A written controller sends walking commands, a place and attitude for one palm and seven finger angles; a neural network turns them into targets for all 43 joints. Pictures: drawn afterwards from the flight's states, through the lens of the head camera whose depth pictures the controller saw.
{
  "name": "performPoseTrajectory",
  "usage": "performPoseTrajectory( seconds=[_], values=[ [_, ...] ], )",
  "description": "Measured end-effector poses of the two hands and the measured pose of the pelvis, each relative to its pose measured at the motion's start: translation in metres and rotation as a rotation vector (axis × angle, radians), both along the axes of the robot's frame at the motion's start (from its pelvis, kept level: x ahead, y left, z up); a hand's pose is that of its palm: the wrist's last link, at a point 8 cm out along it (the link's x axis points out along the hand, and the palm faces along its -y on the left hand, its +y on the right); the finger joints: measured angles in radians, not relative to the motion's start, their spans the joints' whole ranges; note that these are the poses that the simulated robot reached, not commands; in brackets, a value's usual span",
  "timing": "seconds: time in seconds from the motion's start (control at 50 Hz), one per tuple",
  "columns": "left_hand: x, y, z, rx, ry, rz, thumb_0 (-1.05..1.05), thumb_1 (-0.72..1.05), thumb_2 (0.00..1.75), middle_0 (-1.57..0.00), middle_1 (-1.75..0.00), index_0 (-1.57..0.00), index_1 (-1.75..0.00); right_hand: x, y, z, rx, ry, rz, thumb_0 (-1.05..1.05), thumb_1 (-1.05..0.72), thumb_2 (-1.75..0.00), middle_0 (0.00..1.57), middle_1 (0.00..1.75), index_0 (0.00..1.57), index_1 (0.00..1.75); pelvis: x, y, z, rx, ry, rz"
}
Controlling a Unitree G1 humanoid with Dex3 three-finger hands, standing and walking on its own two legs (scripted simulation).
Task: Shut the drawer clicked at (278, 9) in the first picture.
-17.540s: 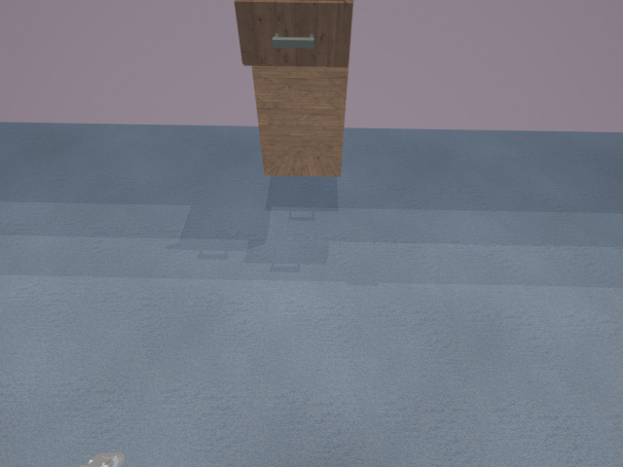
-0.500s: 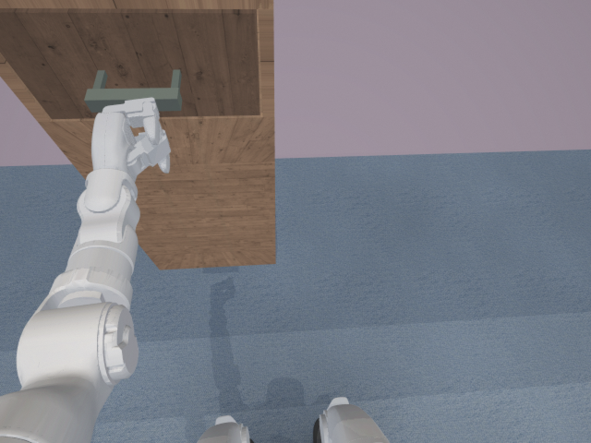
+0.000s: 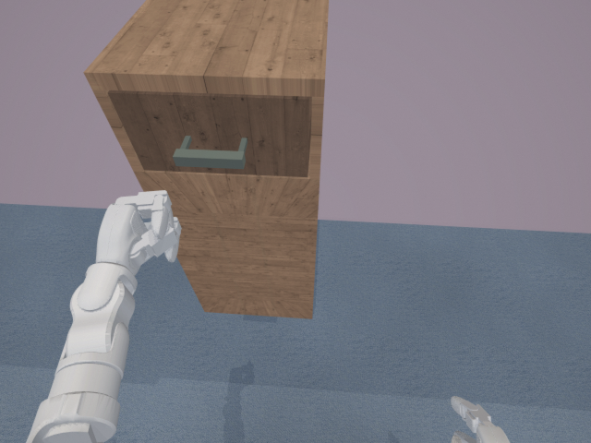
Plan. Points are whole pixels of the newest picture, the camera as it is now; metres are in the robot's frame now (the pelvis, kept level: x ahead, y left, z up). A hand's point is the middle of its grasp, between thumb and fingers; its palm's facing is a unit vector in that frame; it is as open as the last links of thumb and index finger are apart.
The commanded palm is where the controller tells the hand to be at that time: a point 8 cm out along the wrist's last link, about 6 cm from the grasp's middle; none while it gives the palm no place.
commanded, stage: draw the hand back to the body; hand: left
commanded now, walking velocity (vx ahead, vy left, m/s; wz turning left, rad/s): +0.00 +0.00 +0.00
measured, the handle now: (212, 150) +0.59 +0.17 +0.05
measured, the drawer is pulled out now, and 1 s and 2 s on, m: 0.00 0.00 0.00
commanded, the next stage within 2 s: step back with the hand held close in 0.94 s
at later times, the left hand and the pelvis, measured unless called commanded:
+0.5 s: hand (75, 308) +0.23 +0.22 +0.16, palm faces +0.29 -0.90 -0.31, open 3.3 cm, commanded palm +0.18 +0.27 +0.17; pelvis -0.01 +0.01 +0.03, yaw +0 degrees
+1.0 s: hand out of the picture +0.16 +0.24 +0.18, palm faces +0.43 -0.81 -0.39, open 3.3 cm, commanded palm +0.11 +0.28 +0.20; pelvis -0.02 +0.00 +0.03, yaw +1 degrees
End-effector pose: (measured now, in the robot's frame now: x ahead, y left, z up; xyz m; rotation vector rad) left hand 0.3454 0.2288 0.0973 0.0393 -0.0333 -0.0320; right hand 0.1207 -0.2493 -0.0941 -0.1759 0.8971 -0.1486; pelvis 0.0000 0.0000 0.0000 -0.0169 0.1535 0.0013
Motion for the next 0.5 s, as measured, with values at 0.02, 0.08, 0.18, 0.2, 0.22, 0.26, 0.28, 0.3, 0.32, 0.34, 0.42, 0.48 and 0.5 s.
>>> performPoseTrajectory(
  seconds=[0.02,0.08,0.18,0.2,0.22,0.26,0.28,0.3,0.32,0.34,0.42,0.48,0.5],
  values=[
    [-0.006,0.001,0.003,0.000,-0.004,-0.004,0.02,0.90,0.90,-1.40,-1.60,-1.40,-1.60,0.006,0.001,0.003,0.000,-0.026,0.008,0.01,-0.91,-0.89,0.20,0.30,0.20,0.30,-0.001,0.000,0.001,0.000,-0.010,0.002],
    [-0.023,0.003,0.013,0.000,-0.013,-0.015,0.02,0.90,0.90,-1.40,-1.60,-1.40,-1.60,0.021,0.006,0.012,0.004,-0.102,0.030,0.01,-0.91,-0.89,0.20,0.30,0.20,0.30,-0.004,0.002,0.003,0.003,-0.037,0.006],
    [-0.057,0.005,0.026,0.145,-0.002,0.097,0.02,0.90,0.90,-1.40,-1.60,-1.40,-1.60,0.037,0.018,0.027,0.012,-0.163,0.045,0.01,-0.90,-0.89,0.20,0.30,0.20,0.30,-0.007,0.003,0.012,0.012,-0.099,-0.003],
    [-0.064,0.007,0.027,0.161,0.003,0.122,0.02,0.90,0.90,-1.40,-1.60,-1.40,-1.60,0.039,0.020,0.029,0.013,-0.167,0.050,0.01,-0.90,-0.89,0.20,0.30,0.20,0.30,-0.007,0.003,0.013,0.013,-0.110,-0.003],
    [-0.071,0.009,0.029,0.175,0.007,0.146,0.02,0.90,0.90,-1.40,-1.60,-1.40,-1.60,0.041,0.023,0.032,0.013,-0.171,0.055,0.01,-0.90,-0.89,0.20,0.30,0.20,0.30,-0.008,0.003,0.015,0.013,-0.121,-0.003],
    [-0.085,0.013,0.033,0.199,0.011,0.190,0.02,0.90,0.90,-1.40,-1.60,-1.40,-1.60,0.044,0.028,0.035,0.015,-0.178,0.068,0.01,-0.90,-0.89,0.20,0.30,0.20,0.30,-0.008,0.004,0.018,0.013,-0.141,-0.002],
    [-0.091,0.015,0.036,0.210,0.008,0.209,0.02,0.90,0.90,-1.40,-1.60,-1.40,-1.60,0.046,0.030,0.036,0.015,-0.181,0.076,0.01,-0.90,-0.89,0.20,0.30,0.20,0.30,-0.008,0.004,0.019,0.013,-0.151,-0.001],
    [-0.097,0.018,0.039,0.220,0.003,0.226,0.02,0.90,0.90,-1.40,-1.60,-1.40,-1.60,0.047,0.032,0.037,0.016,-0.183,0.084,0.01,-0.90,-0.89,0.20,0.30,0.20,0.30,-0.008,0.004,0.020,0.013,-0.160,-0.001],
    [-0.103,0.020,0.043,0.229,-0.004,0.241,0.02,0.90,0.90,-1.40,-1.60,-1.40,-1.60,0.048,0.035,0.038,0.018,-0.185,0.092,0.01,-0.90,-0.89,0.20,0.30,0.20,0.30,-0.008,0.005,0.022,0.013,-0.169,0.000],
    [-0.109,0.022,0.047,0.238,-0.012,0.255,0.02,0.90,0.90,-1.40,-1.60,-1.40,-1.60,0.048,0.037,0.038,0.020,-0.187,0.099,0.01,-0.90,-0.89,0.20,0.30,0.20,0.30,-0.008,0.005,0.022,0.013,-0.176,0.001],
    [-0.130,0.029,0.062,0.267,-0.048,0.296,0.02,0.90,0.90,-1.40,-1.60,-1.40,-1.60,0.050,0.044,0.039,0.031,-0.191,0.121,0.01,-0.90,-0.89,0.20,0.30,0.20,0.30,-0.008,0.006,0.025,0.014,-0.201,0.002],
    [-0.145,0.033,0.071,0.286,-0.069,0.316,0.02,0.90,0.90,-1.40,-1.60,-1.40,-1.60,0.049,0.046,0.039,0.038,-0.194,0.129,0.01,-0.90,-0.89,0.20,0.30,0.20,0.30,-0.008,0.007,0.026,0.013,-0.215,0.002],
    [-0.150,0.034,0.073,0.293,-0.073,0.321,0.02,0.89,0.90,-1.40,-1.60,-1.40,-1.60,0.049,0.047,0.038,0.040,-0.194,0.131,0.01,-0.90,-0.89,0.20,0.30,0.20,0.30,-0.008,0.007,0.026,0.013,-0.219,0.003]
  ],
)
